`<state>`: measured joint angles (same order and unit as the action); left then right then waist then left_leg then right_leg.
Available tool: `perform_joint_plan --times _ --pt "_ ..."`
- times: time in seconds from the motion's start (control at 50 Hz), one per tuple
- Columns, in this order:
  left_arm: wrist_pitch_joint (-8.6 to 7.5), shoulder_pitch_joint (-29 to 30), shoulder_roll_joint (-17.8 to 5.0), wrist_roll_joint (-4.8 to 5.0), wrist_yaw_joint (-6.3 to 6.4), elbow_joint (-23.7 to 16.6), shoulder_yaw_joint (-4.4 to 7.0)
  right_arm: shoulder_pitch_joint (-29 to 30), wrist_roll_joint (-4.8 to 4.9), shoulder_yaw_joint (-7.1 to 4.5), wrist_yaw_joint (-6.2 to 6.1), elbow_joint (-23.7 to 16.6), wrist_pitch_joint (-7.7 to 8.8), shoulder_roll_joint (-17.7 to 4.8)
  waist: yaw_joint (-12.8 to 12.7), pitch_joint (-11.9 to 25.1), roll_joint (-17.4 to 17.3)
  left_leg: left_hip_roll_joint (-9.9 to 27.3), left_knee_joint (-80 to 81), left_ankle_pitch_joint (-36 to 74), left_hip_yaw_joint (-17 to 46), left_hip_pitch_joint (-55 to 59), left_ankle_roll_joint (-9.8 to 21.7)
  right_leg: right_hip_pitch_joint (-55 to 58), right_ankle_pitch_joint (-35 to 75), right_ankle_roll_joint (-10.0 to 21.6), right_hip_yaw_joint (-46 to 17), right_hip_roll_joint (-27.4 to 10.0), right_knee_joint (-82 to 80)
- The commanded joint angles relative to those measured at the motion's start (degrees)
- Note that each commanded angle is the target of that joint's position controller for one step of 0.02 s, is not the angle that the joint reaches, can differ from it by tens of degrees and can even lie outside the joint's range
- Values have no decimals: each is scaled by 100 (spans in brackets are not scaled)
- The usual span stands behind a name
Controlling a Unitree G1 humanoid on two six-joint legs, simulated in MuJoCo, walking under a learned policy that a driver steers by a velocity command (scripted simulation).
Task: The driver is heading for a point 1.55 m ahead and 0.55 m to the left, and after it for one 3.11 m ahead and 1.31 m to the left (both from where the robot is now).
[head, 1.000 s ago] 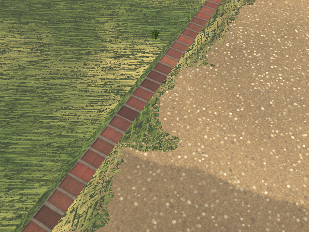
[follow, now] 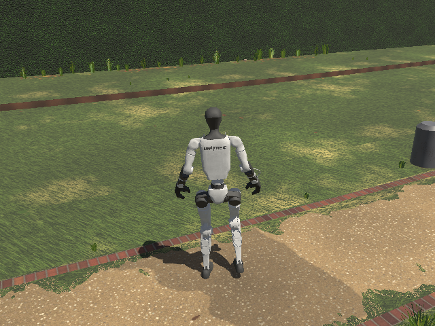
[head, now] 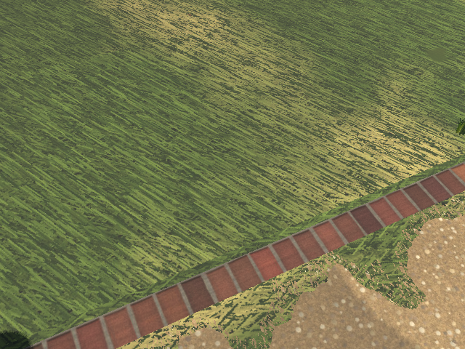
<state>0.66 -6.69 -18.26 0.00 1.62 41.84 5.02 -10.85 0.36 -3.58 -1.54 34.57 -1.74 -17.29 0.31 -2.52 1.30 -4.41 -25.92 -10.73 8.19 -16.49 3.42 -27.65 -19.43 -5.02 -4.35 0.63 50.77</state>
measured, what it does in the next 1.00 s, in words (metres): walks ahead, turning left: right foot, then left foot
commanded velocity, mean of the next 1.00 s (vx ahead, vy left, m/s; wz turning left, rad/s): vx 0.40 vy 0.00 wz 0.57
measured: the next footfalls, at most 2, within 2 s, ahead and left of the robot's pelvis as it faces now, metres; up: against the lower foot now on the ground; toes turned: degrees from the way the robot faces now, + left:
right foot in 0.16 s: +0.07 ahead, -0.14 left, +0.00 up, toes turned +11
left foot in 0.64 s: +0.29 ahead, +0.22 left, +0.00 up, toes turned +25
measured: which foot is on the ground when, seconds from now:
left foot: down 0.00-0.16, up 0.18-0.62, down 0.64-1.00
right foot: up 0.00-0.14, down 0.16-0.64, up 0.66-1.00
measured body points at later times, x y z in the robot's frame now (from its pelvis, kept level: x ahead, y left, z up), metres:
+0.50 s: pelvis +0.11 +0.01 -0.01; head +0.14 +0.01 +0.44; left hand +0.04 +0.29 -0.12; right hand +0.37 -0.18 -0.09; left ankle +0.20 +0.20 -0.68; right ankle +0.03 -0.15 -0.74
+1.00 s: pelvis +0.35 +0.17 +0.00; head +0.37 +0.20 +0.45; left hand +0.40 +0.50 -0.08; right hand +0.55 -0.03 -0.10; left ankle +0.25 +0.21 -0.74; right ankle +0.62 +0.13 -0.68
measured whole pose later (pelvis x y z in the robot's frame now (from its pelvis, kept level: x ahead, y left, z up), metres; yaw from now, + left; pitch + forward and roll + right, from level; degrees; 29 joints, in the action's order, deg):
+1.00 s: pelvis +0.35 +0.17 +0.00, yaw +33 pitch +1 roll +0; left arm -5.7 -4.7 -17.5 -0.3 -1.0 38.3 2.1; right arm -19.1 0.9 -2.7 0.1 41.7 3.6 -16.1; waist 3.8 -2.2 2.9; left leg -6.8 -17.6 -14.2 6.6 -3.9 5.2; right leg -38.6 6.6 -2.8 -3.5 -5.1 36.6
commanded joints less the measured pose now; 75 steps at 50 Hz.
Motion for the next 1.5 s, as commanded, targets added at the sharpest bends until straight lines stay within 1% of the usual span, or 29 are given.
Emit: perform_joint_plan --times 0.02,0.14,0.16,0.18,0.2,0.22,0.26,0.3,0.4,0.52,0.58,0.62,0.64,0.66,0.68,0.7,0.76,0.84,0.94,1.08,1.12,1.14,1.16,1.18,1.2,1.22,1.26,1.34,1.5 --pt "-160 277 -466 48 -68 -483 99 -13 33 -314 -14 -350 62 -1039 152 593 -1056 1313 950 -1287 1922 631 1043 -99 -90 70 -45 56 -698" --pt "-494 -306 -419 162 -205 -362 151 187 104 -251 26 -336 62 -926 -266 409 -939 865 711 -2327 2304 -252 776 1736 482 523 115 128 -2777" --pt "-515 -683 -557 128 -178 -254 208 215 103 -194 9 -365 78 -729 -432 517 -678 596 183 -2500 1998 -934 498 2663 613 686 -99 -262 -3013" --pt "-508 -1285 -808 23 -139 -177 245 70 66 -59 17 -362 97 -249 -521 890 264 12 -1573 -2727 1046 -1682 101 3543 -347 1016 -1223 -1396 -3276" --pt "-540 -1413 -1285 -170 -204 -97 336 282 166 -133 25 -678 181 -481 -436 292 1163 -290 -2500 -2392 407 -3000 -14 3151 -1818 1681 -3132 -2295 -3949" --pt "-589 -963 -1036 -120 -190 -213 287 323 114 -221 33 -634 235 -840 -262 -191 940 276 -3167 -1877 387 -3308 -116 2814 -2191 1791 -3080 -2374 -4057" --pt "-574 -641 -583 22 -83 -339 138 50 61 -285 77 -362 222 -891 -163 -232 722 438 -3603 -1145 170 -3343 -311 2859 -1509 1419 -2049 -1832 -4074" --pt "-573 -795 -516 -5 -24 -282 83 148 60 -242 159 -359 275 -661 -274 -264 603 578 -3929 -517 -3 -3333 -426 2763 -420 1309 -1232 -1620 -4161" --pt "-589 -1167 -596 -70 -52 -129 74 512 98 -136 253 -484 334 -355 -475 -289 482 779 -3379 356 -334 -3275 -615 2712 1047 1393 -11 -1466 -4269" --pt "-514 -1373 -928 97 -88 102 151 1171 125 -2 488 -677 394 -135 -624 -550 415 852 -1565 651 -966 -2379 -365 2714 1731 1286 862 -1601 -4285" --pt "-451 -1352 -1148 183 -97 179 217 949 100 -120 530 -693 369 -394 -288 -214 557 458 -1128 33 -1339 -1461 37 3054 4306 1146 1232 -1711 -3500" --pt "-397 -1310 -1150 224 -59 161 196 -592 117 -425 455 -298 299 -908 620 784 459 -53 -696 250 -1517 807 449 2589 5832 897 1617 -1494 -1400" --pt "-443 -1397 -901 107 -40 31 86 -1587 167 -593 342 -80 224 -1268 1049 1339 -36 412 -709 221 -590 2655 712 1124 4096 665 1559 -1304 285" --pt "-572 -1926 14 -130 -109 -388 -220 -1331 185 -628 300 -141 299 -1971 210 2053 -1804 2108 20 -1292 3031 4174 1801 -1168 -1342 335 1019 -155 2374" --pt "-764 -1247 -575 80 -146 -424 -124 -1524 139 -483 328 -288 402 -1423 738 2639 -1088 2344 892 -2007 4096 4182 1894 -1585 -1311 409 -188 -96 2943" --pt "-841 -698 -851 279 -165 -611 -45 -1322 76 -372 354 -131 491 -1109 737 1642 -852 2179 1002 -1466 3208 3550 1575 -2021 -712 515 -120 -321 2861" --pt "-854 -770 -761 -2 -111 -520 -44 -322 -24 -223 320 -252 541 -763 -5 636 -406 1493 1124 328 1604 1363 1256 -1089 292 536 -118 -841 1723" --pt "-637 -787 -542 -113 -146 -471 -91 -254 15 -201 218 -71 607 -750 -184 339 -392 1278 1443 1283 965 438 1348 -844 801 208 106 -778 967" --pt "-691 357 -217 -68 -230 -715 -235 -695 42 -161 126 326 607 -768 288 62 -505 913 1444 1149 308 238 925 -495 2776 154 306 -480 -1215" --pt "-771 929 -407 52 -436 -930 -187 -1250 49 -181 92 795 507 -894 459 -140 -625 1650 938 1656 705 1826 801 -886 2174 664 279 -328 -2165" --pt "-750 533 -510 55 -435 -865 -129 -1156 35 -194 81 824 463 -952 222 126 -702 1597 386 3347 495 2098 654 -290 1541 911 531 -79 -2200" --pt "-743 -113 -654 51 -407 -703 -35 -1062 1 -180 76 819 432 -948 -145 599 -649 1383 -424 4461 238 2074 547 614 1632 1099 726 138 -2308" --pt "-728 -1013 -865 22 -382 -535 37 -980 -68 -116 55 735 420 -853 -571 1334 -493 1164 -1655 4259 10 1419 379 2123 2051 1406 293 -251 -2105" --pt "-714 -1665 -1394 -53 -376 -479 159 -1629 -123 14 73 632 503 -438 -443 2286 719 365 -3835 1836 -307 -564 -59 4396 1846 2323 -2030 -1546 -2077" --pt "-674 -1883 -1090 124 -420 -316 119 -1714 -106 73 119 668 609 -394 -453 2532 1520 -174 -4969 -1912 -186 -1947 -306 5159 780 2768 -4069 -2099 -3097" --pt "-634 -1564 -773 183 -384 -395 24 -1113 35 -19 181 520 715 -849 -546 1694 855 241 -5257 -1733 108 -2601 -248 4643 -120 2448 -3781 -1983 -3330" --pt "-553 -1012 -625 36 -344 -525 -33 -201 37 10 225 280 846 -753 -369 408 -161 645 -4564 -1042 -152 -2622 -204 2964 652 2152 -2520 -1501 -3603" --pt "-557 -860 -567 38 -274 -577 -61 -438 -158 18 177 311 782 -514 39 341 195 854 -3344 -607 -322 -1900 -496 1964 2119 2146 -1681 -1007 -3900" --pt "-392 -1564 -855 168 -72 -249 62 1147 -55 121 227 -41 828 -269 -455 194 322 368 -634 1619 -423 -1042 -756 1383 1907 1676 -1260 -618 -3696"
Keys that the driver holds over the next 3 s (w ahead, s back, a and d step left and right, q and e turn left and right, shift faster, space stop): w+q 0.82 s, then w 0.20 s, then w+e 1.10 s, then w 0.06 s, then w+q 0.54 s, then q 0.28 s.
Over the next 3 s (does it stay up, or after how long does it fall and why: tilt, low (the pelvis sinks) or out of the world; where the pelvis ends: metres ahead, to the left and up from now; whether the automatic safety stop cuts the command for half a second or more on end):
stays up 1.46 0.47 0.00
